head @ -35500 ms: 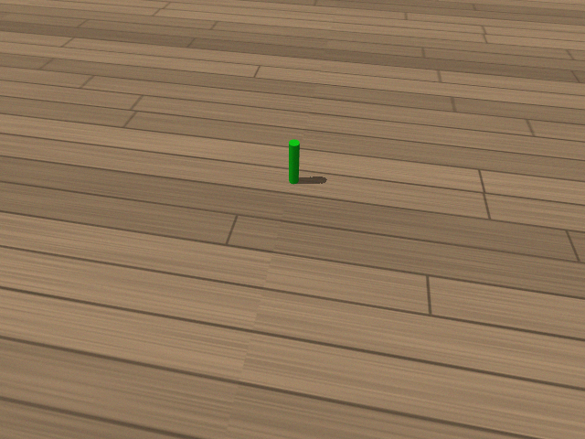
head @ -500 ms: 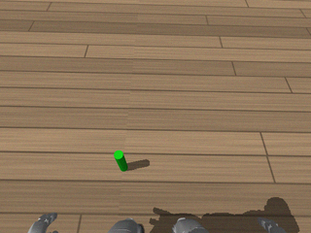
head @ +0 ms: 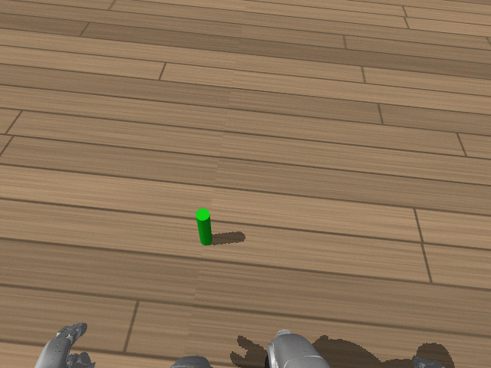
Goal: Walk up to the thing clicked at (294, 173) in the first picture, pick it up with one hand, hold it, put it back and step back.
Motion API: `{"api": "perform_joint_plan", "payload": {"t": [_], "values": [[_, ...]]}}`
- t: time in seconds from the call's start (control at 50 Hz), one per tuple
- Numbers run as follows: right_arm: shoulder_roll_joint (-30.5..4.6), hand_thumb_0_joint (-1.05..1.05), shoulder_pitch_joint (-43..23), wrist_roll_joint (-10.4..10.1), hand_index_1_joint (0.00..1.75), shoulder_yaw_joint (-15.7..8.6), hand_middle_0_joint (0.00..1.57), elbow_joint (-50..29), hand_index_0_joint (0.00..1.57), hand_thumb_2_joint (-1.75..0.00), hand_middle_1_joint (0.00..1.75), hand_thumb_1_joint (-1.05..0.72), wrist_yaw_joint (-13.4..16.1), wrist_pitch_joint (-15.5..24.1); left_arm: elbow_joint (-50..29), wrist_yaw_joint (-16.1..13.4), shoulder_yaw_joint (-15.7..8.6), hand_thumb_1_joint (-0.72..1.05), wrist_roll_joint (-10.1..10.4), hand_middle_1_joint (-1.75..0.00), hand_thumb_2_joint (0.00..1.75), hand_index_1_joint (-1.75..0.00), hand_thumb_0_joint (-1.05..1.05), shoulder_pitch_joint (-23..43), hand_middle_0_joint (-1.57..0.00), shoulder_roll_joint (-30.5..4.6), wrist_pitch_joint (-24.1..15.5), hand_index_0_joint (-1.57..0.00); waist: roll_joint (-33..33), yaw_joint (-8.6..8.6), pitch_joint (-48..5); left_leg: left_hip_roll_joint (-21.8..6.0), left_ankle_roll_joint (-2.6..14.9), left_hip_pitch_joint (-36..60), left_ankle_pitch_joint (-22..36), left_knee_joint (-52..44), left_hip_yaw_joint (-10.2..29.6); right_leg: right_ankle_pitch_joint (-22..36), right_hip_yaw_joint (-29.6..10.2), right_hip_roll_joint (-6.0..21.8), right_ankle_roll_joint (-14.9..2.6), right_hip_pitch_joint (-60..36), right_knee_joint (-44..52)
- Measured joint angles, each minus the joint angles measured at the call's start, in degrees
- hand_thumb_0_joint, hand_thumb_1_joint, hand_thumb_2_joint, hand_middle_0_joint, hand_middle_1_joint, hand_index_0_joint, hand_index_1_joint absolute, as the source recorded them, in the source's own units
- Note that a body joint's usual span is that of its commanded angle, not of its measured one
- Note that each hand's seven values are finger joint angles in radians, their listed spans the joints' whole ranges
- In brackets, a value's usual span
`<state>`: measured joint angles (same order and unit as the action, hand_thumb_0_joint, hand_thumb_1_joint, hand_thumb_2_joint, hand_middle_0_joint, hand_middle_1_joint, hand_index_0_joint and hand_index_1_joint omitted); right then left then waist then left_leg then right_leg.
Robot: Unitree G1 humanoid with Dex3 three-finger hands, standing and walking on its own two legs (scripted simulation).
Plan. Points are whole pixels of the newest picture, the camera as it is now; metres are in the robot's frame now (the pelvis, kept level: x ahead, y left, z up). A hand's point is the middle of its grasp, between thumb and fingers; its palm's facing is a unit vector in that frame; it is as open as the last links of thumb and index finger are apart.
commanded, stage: step back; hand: left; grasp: from the side
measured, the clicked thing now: (204, 228) +0.62 +0.14 -0.64
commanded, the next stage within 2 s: none
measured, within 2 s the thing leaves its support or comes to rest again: neither
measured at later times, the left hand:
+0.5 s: hand out of the picture -0.07 +0.23 -0.13, palm faces -0.07 -0.90 -0.42, open 7.4 cm
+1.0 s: hand out of the picture -0.21 +0.23 -0.16, palm faces -0.08 -0.92 -0.38, open 7.4 cm
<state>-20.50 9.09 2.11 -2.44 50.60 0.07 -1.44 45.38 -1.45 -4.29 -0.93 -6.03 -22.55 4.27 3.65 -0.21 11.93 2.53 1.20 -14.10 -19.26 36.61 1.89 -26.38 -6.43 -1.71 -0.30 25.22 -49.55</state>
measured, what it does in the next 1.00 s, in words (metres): walks backwards: right foot, then left foot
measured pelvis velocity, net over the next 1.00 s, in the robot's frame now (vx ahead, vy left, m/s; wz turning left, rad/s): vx -0.32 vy -0.04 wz -0.07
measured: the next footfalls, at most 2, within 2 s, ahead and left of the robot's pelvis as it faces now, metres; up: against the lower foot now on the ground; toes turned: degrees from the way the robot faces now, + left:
right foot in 0.32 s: -0.10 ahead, -0.15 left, +0.00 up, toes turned -2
left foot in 0.68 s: -0.19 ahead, +0.09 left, +0.00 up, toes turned -2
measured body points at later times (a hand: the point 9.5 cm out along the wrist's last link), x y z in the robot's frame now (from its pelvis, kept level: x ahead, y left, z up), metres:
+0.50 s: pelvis -0.15 -0.03 +0.01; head -0.11 -0.06 +0.45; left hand -0.07 +0.28 -0.10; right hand -0.05 -0.35 -0.12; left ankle -0.13 +0.12 -0.65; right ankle -0.14 -0.15 -0.72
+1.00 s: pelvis -0.32 -0.04 +0.00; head -0.25 -0.02 +0.44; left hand -0.21 +0.28 -0.13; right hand -0.20 -0.36 -0.09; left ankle -0.23 +0.09 -0.72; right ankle -0.38 -0.18 -0.69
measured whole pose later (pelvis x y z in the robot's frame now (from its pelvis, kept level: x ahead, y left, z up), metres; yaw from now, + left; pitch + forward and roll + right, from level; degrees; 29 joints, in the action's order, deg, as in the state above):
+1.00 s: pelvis -0.32 -0.04 +0.00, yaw -4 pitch -2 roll +0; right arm -21.4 6.0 2.2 -2.5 45.7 0.7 -1.3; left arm 47.7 -0.6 -4.1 -1.2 -10.2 -23.2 3.9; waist 2.6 -1.2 10.3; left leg -2.6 0.3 -22.0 -11.0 34.6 -0.6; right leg -29.2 -6.0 -2.0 1.8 17.3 -52.1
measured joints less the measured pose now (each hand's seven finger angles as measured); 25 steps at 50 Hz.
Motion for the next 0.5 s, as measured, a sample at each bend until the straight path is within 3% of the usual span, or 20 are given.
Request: {"api": "perform_joint_plan", "payload": {"t": [0.06,0.14,0.22,0.28,0.32,0.36,0.38,0.42,0.46,0.5], "values": [[0.8,0.0,0.5,0.3,0.3,0.5,0.2,-0.2,0.2,-0.9,0.3,-0.9,-0.2,0.0,1.4,0.2,-0.1,0.9,0.2,-0.3,0.9,-0.3,0.0,-1.6,-0.21,0.0,0.4,-0.2,-1.0,0.6,-1.7,-2.0,0.07,-0.8,2.6,-2.6,1.2,-3.2,-1.8,-4.8,-0.58,1.9,-14.0],[1.0,0.0,-0.7,-0.1,0.3,0.4,0.21,-1.4,0.2,-0.9,0.3,-0.9,0.2,0.4,1.6,0.7,-0.7,0.9,0.2,-0.3,0.9,-0.3,0.0,-4.3,-0.21,-0.6,-0.2,-0.2,-0.6,-0.7,-2.5,-3.2,-0.24,-2.4,5.9,-5.3,-0.1,-1.3,-3.2,-5.4,0.57,0.2,-19.9],[0.6,0.0,-2.7,-0.6,0.3,0.2,0.21,-3.7,0.2,-0.9,0.3,-0.9,0.6,0.9,2.2,0.6,-0.9,0.9,-0.1,-0.3,0.9,-0.3,0.0,-6.0,-0.21,-0.9,-0.3,-0.2,-0.8,-1.31,-1.5,-4.0,-0.27,-5.0,7.4,-4.2,-1.6,-3.0,-2.5,-3.0,2.21,-4.6,-12.7],[-0.2,0.0,-4.3,-0.6,0.3,0.1,0.21,-5.1,0.2,-0.9,0.3,-0.9,0.7,0.6,2.7,0.8,-0.7,0.9,-0.1,-0.3,0.9,-0.3,0.0,-6.6,-0.21,-0.8,-0.6,-0.2,-1.6,-1.63,-0.7,-5.0,-1.0,-7.4,7.8,-1.8,-2.8,-2.4,0.1,-0.1,2.08,-9.0,-0.2],[-1.0,0.0,-5.2,-0.7,0.3,0.0,0.21,-5.7,0.2,-0.9,0.3,-0.9,0.6,0.1,3.2,1.1,-0.6,0.9,-0.2,-0.3,0.9,-0.3,0.0,-6.8,-0.21,-0.6,-1.2,-0.2,-2.2,-1.56,-0.5,-5.5,-1.82,-9.5,7.8,0.8,-3.2,2.0,1.7,1.2,1.43,-12.6,9.9],[-2.6,0.0,-5.7,-1.2,0.3,-0.7,0.21,-5.0,0.2,-0.9,0.3,-0.9,0.6,-0.8,4.6,1.3,-0.4,0.9,-0.7,-0.3,0.9,-0.3,0.0,-5.8,-0.21,1.4,-1.5,-0.2,-6.9,-0.25,0.5,-7.4,-1.76,-10.9,8.1,3.0,-0.2,3.5,4.5,-1.1,0.66,-13.8,11.8],[-2.9,0.0,-5.2,-1.5,0.3,-1.0,0.21,-4.5,0.2,-0.9,0.3,-0.9,0.7,-1.3,4.4,1.6,-0.1,0.9,-1.0,-0.3,0.9,-0.3,0.0,-6.1,-0.21,2.0,-1.5,-0.2,-7.9,0.21,-0.1,-6.5,-1.37,-11.9,4.4,4.5,1.7,3.9,5.4,-1.3,0.36,-13.3,11.5],[-2.4,0.0,-3.8,-1.7,0.3,-1.2,0.2,-3.1,0.2,-0.9,0.3,-0.9,1.0,-2.1,3.6,2.0,0.4,0.9,-1.4,-0.3,0.9,-0.3,0.0,-7.3,-0.21,2.2,-1.5,-0.2,-6.2,-1.24,-1.9,-1.8,-1.52,-13.9,-5.3,13.5,3.4,4.4,3.9,0.6,-0.27,-11.4,10.5],[-2.4,0.0,-2.3,-2.0,0.3,-0.9,0.2,-2.2,0.2,-0.9,0.3,-0.91,0.8,-2.2,3.3,1.8,0.5,0.9,-1.4,-0.3,0.9,-0.3,0.0,-8.1,-0.21,2.5,-1.4,-0.2,-4.7,-2.1,-3.1,2.0,-1.32,-14.6,-7.8,22.3,4.4,6.3,2.3,2.2,-0.32,-10.6,12.0],[-2.7,0.0,-0.6,-2.3,0.3,-0.9,0.2,-2.0,0.2,-0.9,0.3,-0.91,0.9,-1.7,3.1,1.5,0.3,0.9,-1.5,-0.3,0.9,-0.3,0.0,-7.8,-0.21,2.7,-1.2,-0.21,-4.5,-1.41,-4.2,4.0,-1.34,-14.5,-7.6,27.6,5.6,8.4,2.6,3.1,-0.09,-9.8,14.1]]}}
